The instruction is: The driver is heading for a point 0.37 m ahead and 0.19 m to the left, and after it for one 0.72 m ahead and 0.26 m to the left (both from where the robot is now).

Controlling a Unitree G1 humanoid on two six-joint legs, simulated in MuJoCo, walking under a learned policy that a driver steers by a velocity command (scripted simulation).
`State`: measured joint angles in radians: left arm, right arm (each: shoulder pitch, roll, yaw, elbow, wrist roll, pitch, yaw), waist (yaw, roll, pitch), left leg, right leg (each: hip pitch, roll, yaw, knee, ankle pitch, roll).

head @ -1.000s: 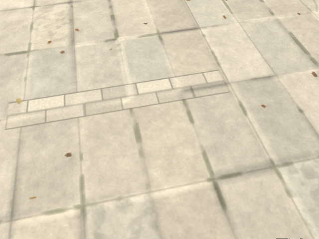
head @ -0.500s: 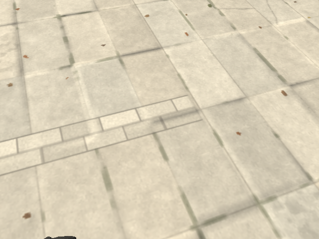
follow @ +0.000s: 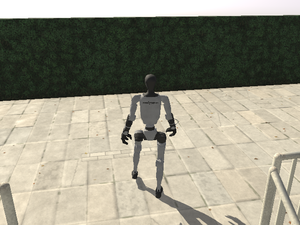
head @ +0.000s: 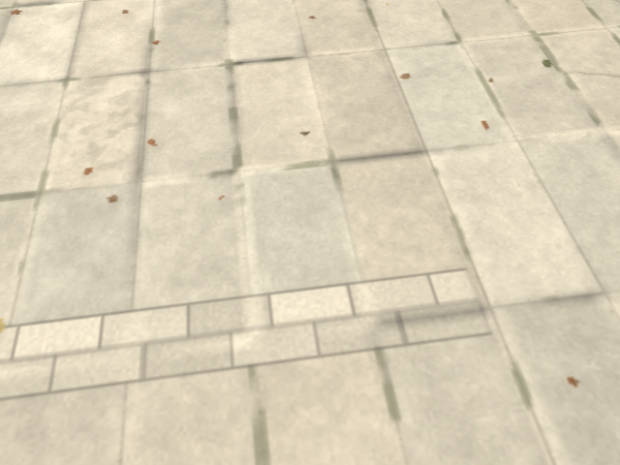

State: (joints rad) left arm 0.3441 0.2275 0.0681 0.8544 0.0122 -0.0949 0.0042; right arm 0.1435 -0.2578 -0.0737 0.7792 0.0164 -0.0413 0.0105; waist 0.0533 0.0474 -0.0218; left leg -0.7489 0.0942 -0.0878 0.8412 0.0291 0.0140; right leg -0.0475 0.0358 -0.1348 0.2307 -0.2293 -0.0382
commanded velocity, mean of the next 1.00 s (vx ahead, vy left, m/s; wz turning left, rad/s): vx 0.50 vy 0.00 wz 0.55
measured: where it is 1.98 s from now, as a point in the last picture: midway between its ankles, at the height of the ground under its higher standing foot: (230, 384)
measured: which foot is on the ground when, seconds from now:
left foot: up 0.00-0.18, down 0.20-0.70, up 0.72-1.00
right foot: down 0.00-0.20, up 0.22-0.66, down 0.68-1.00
